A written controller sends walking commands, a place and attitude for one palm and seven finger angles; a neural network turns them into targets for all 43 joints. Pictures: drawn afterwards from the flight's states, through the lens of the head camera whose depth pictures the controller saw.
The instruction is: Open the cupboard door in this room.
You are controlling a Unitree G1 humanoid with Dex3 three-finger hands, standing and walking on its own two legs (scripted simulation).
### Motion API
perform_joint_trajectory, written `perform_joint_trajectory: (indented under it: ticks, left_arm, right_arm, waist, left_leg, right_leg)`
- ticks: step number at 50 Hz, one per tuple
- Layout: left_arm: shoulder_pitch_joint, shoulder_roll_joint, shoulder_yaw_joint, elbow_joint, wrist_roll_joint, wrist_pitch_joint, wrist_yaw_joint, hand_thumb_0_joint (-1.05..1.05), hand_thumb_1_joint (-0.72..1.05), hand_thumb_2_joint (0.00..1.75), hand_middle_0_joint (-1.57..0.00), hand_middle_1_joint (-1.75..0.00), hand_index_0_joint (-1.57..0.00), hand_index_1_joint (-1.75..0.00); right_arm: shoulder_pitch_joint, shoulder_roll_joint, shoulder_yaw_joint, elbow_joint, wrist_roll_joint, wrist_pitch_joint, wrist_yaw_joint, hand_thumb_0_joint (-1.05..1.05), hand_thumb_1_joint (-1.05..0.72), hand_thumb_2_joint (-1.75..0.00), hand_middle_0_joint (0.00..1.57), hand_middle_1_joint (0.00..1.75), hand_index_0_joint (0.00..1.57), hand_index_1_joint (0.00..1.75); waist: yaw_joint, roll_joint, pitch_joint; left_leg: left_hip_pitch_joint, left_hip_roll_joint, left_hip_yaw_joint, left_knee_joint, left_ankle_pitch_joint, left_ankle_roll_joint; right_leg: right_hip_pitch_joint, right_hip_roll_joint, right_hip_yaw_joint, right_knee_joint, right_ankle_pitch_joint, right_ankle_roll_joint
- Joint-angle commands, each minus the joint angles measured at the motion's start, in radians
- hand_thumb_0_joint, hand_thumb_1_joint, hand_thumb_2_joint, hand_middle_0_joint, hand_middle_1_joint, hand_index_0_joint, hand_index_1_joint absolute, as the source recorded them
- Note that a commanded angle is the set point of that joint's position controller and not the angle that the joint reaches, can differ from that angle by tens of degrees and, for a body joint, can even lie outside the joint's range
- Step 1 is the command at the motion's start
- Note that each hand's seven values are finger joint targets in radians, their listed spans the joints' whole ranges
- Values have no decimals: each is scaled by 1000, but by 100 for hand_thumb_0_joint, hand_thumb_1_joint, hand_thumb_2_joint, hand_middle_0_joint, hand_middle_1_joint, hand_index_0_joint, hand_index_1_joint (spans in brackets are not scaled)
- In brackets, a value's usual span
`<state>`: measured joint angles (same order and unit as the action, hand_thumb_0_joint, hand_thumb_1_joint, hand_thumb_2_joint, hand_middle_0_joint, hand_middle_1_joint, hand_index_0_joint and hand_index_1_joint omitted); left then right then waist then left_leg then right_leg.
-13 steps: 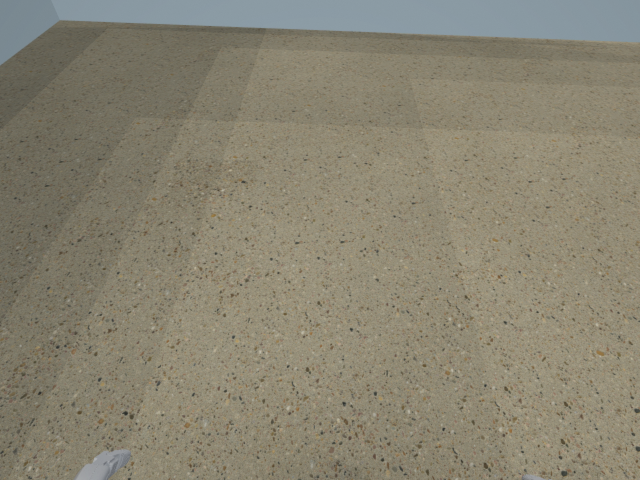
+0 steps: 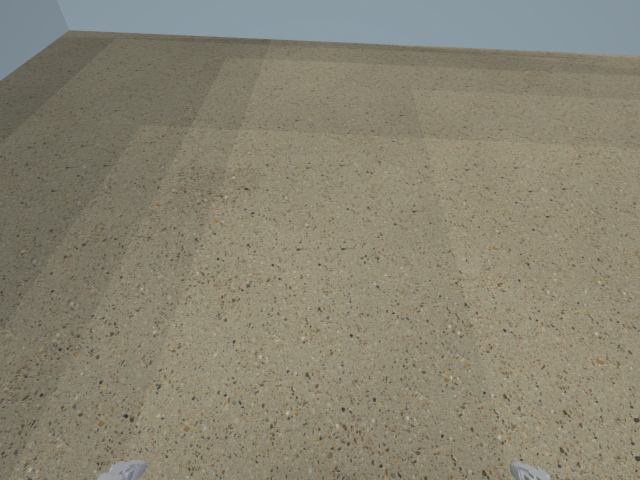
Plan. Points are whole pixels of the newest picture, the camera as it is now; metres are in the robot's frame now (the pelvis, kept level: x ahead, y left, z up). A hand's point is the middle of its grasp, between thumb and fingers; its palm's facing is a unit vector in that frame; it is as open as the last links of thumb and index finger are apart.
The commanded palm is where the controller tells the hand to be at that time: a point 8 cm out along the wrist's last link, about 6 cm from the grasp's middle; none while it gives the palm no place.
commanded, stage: stand and wait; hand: left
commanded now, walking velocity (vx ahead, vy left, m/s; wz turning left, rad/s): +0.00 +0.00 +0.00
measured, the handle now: out of the picture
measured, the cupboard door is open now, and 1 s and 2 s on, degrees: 0 0 0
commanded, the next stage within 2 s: turn or walk to find it in 0.64 s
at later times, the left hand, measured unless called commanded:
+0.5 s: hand out of the picture +0.05 +0.23 -0.15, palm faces -0.04 -0.94 -0.34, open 7.4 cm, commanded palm none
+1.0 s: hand out of the picture +0.02 +0.20 -0.18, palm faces +0.04 -0.96 -0.26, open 7.4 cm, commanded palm none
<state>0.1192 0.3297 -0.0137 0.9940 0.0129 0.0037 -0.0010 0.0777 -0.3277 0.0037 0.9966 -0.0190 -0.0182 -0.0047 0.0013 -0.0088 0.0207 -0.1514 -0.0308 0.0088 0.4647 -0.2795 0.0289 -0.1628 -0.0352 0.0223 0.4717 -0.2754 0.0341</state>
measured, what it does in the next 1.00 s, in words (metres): stands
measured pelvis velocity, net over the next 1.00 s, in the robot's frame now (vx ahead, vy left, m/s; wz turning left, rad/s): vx -0.04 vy -0.01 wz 0.07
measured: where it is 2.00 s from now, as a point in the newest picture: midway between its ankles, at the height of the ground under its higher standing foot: outside the picture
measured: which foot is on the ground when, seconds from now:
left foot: down 0.00-1.00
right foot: down 0.00-1.00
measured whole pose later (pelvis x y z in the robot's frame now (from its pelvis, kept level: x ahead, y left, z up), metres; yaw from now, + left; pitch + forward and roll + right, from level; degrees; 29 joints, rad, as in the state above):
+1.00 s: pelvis -0.04 -0.01 -0.01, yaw +4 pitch -1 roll -1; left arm 0.17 0.25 0.00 1.00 0.02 0.03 0.02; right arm 0.18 -0.26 -0.01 1.04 -0.01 0.04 0.00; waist -0.01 0.00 0.06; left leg -0.30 -0.03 -0.07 0.60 -0.28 0.01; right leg -0.26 -0.04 -0.06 0.56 -0.28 0.02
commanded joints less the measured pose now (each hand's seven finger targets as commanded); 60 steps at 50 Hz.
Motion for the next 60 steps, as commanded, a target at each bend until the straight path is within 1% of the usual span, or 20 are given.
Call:
perform_joint_trajectory:
  ticks: [1, 14, 20, 27, 34, 37, 39, 42, 45, 47, 49, 50, 51, 52, 53, 54, 55, 57, 59, 60]
  left_arm:
    - [-40, 210, 52, -60, -1, -22, 16, 0, 90, 90, -20, -30, -20, -30]
    - [-32, 217, 50, -6, -2, -27, 12, 0, 90, 90, -20, -30, -20, -30]
    - [-33, 220, 48, 14, -2, -27, 10, 0, 90, 90, -20, -30, -20, -30]
    - [-30, 221, 48, 24, -1, -29, 11, 0, 90, 90, -20, -30, -20, -30]
    - [-35, 223, 51, 22, -1, -28, 11, 0, 90, 90, -20, -30, -20, -30]
    - [-4, 170, 48, 19, -1, -13, 18, 0, 90, 90, -20, -30, -20, -30]
    - [27, 124, 41, 17, -1, 1, 24, 0, 90, 90, -20, -30, -20, -30]
    - [46, 123, 47, -5, 0, 12, 29, 0, 90, 90, -20, -30, -20, -30]
    - [61, 141, 59, -35, 2, 15, 33, 0, 90, 90, -20, -30, -20, -30]
    - [57, 145, 64, -59, 4, 17, 37, 0, 90, 90, -20, -30, -20, -30]
    - [39, 135, 69, -83, 7, 17, 40, 0, 90, 90, -20, -30, -20, -30]
    - [32, 128, 70, -94, 8, 19, 41, 0, 90, 90, -20, -30, -20, -30]
    - [21, 112, 70, -106, 8, 23, 40, 0, 90, 90, -20, -30, -20, -30]
    - [11, 72, 67, -119, 5, 27, 37, 0, 90, 90, -20, -30, -20, -30]
    - [-5, 44, 63, -133, 1, 28, 39, 0, 90, 90, -20, -30, -20, -30]
    - [-2, 47, 68, -136, 4, 30, 43, 0, 90, 90, -20, -30, -20, -30]
    - [22, 46, 73, -127, 5, 32, 42, 0, 90, 90, -20, -30, -20, -30]
    - [43, 32, 78, -116, 6, 29, 34, 0, 90, 90, -20, -30, -20, -30]
    - [59, -1, 76, -110, 2, 27, 29, 0, 90, 90, -20, -30, -20, -30]
    - [49, -10, 76, -114, 0, 26, 29, 0, 90, 90, -20, -30, -20, -30]
  right_arm:
    - [-48, -217, -57, -49, 4, -22, -12, 0, -90, -90, 20, 30, 20, 30]
    - [-26, -222, -50, 10, 9, -19, -10, 0, -90, -90, 20, 30, 20, 30]
    - [-18, -226, -48, 35, 9, -17, -8, 0, -90, -90, 20, 30, 20, 30]
    - [-8, -227, -46, 50, 10, -18, -7, 0, -90, -90, 20, 30, 20, 30]
    - [-4, -225, -47, 50, 8, -15, -5, 0, -90, -90, 20, 30, 20, 30]
    - [23, -165, -37, 45, 7, -1, -1, 0, -90, -90, 20, 30, 20, 30]
    - [45, -111, -28, 39, 4, 11, 1, 0, -90, -90, 20, 30, 20, 30]
    - [72, -92, -31, 20, 4, 26, 3, 0, -90, -90, 20, 30, 20, 30]
    - [94, -81, -42, -5, 5, 37, 3, 0, -90, -90, 20, 30, 20, 30]
    - [114, -74, -52, -17, 6, 43, 4, 0, -90, -90, 20, 30, 20, 30]
    - [142, -55, -57, -24, 8, 45, 5, 0, -90, -90, 20, 30, 20, 30]
    - [158, -52, -60, -27, 7, 44, 7, 0, -90, -90, 20, 30, 20, 30]
    - [171, -61, -64, -30, 5, 41, 9, 0, -90, -90, 20, 30, 20, 30]
    - [183, -97, -72, -37, -2, 37, 11, 0, -90, -90, 20, 30, 20, 30]
    - [203, -131, -82, -42, -7, 32, 4, 0, -90, -90, 20, 30, 20, 30]
    - [211, -135, -88, -43, -2, 31, -6, 0, -90, -90, 20, 30, 20, 30]
    - [197, -128, -88, -53, 1, 30, -12, 0, -90, -90, 20, 30, 20, 30]
    - [162, -102, -87, -70, 0, 29, -18, 0, -90, -90, 20, 30, 20, 30]
    - [164, -92, -92, -77, -3, 32, -20, 0, -90, -90, 20, 30, 20, 30]
    - [182, -85, -95, -76, -4, 33, -20, 0, -90, -90, 20, 30, 20, 30]
  waist:
    - [-2, 16, -79]
    - [-4, 1, -61]
    - [-3, -3, -29]
    - [-1, -8, -41]
    - [-2, -1, -24]
    - [1, -6, -31]
    - [4, -7, -24]
    - [4, -38, -29]
    - [4, -98, -53]
    - [-5, -120, -60]
    - [-17, -140, -55]
    - [-26, -116, -60]
    - [-33, -36, -52]
    - [-43, 127, -26]
    - [-54, 261, -2]
    - [-49, 247, 0]
    - [-30, 216, -9]
    - [-11, 171, -39]
    - [-15, 150, -76]
    - [-25, 146, -83]
  left_leg:
    - [29, 137, -94, -89, 305, 17]
    - [18, 141, -106, -133, 182, 10]
    - [0, 141, -114, -154, 118, 7]
    - [8, 145, -115, -157, 124, 6]
    - [-16, 141, -119, -149, 132, 4]
    - [-54, 137, -120, -110, 157, -1]
    - [-91, 129, -116, -81, 163, -8]
    - [-138, 107, -113, -14, 173, -15]
    - [-153, 76, -81, 95, 154, -23]
    - [-145, 64, -62, 169, 111, -26]
    - [-137, 63, -54, 168, 61, -28]
    - [-105, 74, -64, 123, 99, -24]
    - [-92, 105, -136, 59, 160, -5]
    - [-112, 183, -308, -40, 221, 45]
    - [-112, 294, -518, -177, 272, 127]
    - [-113, 316, -575, -209, 287, 176]
    - [-98, 299, -545, -204, 270, 181]
    - [-79, 253, -475, -163, 236, 166]
    - [-39, 212, -429, -147, 240, 156]
    - [-18, 206, -436, -142, 254, 156]
  right_leg:
    - [15, -77, 57, -57, 257, -59]
    - [17, -83, 81, -116, 176, -63]
    - [-5, -81, 92, -145, 102, -63]
    - [-6, -82, 97, -150, 104, -64]
    - [-11, -86, 93, -147, 94, -63]
    - [-11, -94, 76, -112, 93, -51]
    - [-16, -108, 71, -93, 98, -43]
    - [-20, -138, 78, -75, 114, -54]
    - [-38, -201, 100, -80, 133, -90]
    - [-68, -244, 112, -75, 160, -123]
    - [-92, -257, 86, -45, 171, -131]
    - [-121, -242, 60, -7, 155, -117]
    - [-161, -183, 1, 63, 83, -79]
    - [-207, -68, -80, 205, -34, -21]
    - [-269, 23, -102, 389, -234, 8]
    - [-290, 11, -22, 520, -295, -1]
    - [-325, -6, 14, 571, -267, -2]
    - [-329, -10, 14, 590, -211, 3]
    - [-309, 3, -2, 539, -190, 11]
    - [-304, 10, -7, 504, -194, 13]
